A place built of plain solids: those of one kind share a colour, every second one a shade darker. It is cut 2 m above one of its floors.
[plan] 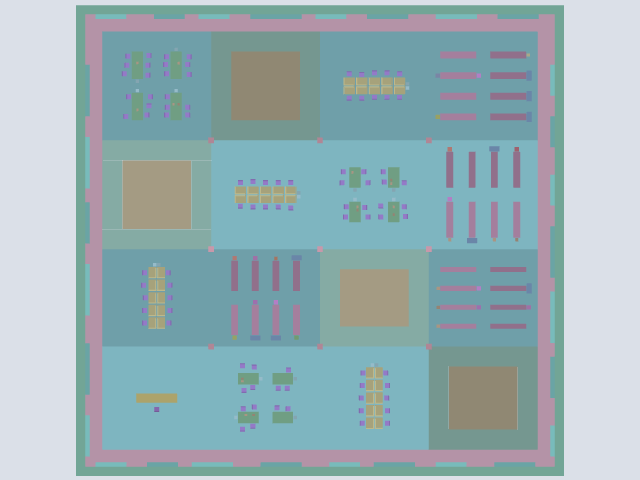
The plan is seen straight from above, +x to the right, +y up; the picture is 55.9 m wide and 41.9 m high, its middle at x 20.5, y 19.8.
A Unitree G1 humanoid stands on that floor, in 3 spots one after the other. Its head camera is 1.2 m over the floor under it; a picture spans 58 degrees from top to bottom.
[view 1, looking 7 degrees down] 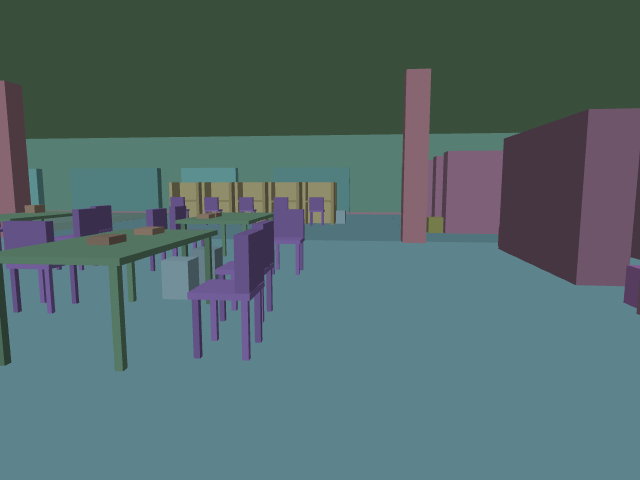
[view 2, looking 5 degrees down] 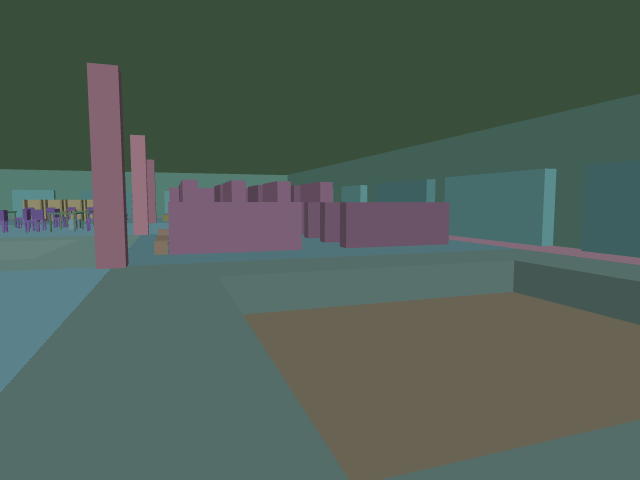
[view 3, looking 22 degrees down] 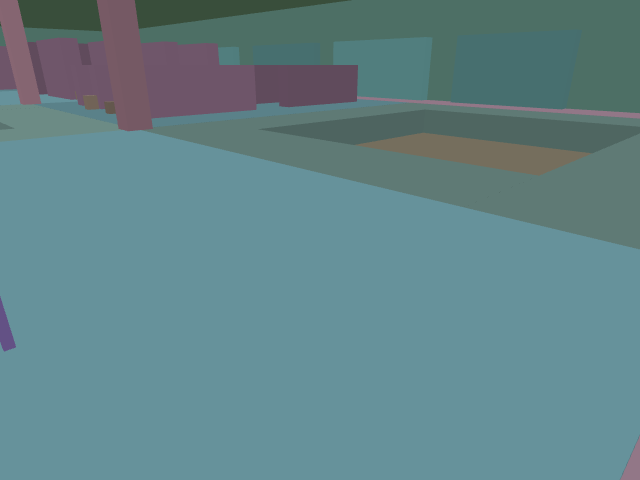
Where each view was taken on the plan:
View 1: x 28.95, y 18.85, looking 96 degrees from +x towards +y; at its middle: floor_bay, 9.85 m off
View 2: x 31.05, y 1.65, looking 71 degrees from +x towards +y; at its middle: range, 13.27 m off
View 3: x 26.45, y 1.45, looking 46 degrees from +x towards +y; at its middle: floor_bay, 3.20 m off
